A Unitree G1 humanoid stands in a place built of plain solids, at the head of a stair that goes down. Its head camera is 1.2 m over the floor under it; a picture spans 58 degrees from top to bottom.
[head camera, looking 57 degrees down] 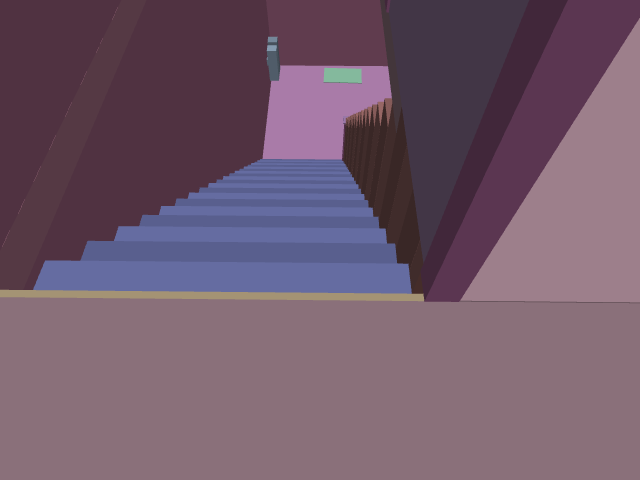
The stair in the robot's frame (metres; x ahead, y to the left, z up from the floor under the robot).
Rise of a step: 0.20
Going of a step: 0.22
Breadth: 1.36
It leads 1 degrees to the right of straight ahead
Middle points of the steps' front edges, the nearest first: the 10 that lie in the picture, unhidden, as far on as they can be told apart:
0.59 0.35 0.00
0.81 0.35 -0.20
1.03 0.35 -0.40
1.25 0.35 -0.61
1.47 0.34 -0.81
1.69 0.34 -1.01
1.91 0.34 -1.21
2.13 0.34 -1.41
2.35 0.33 -1.62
2.57 0.33 -1.82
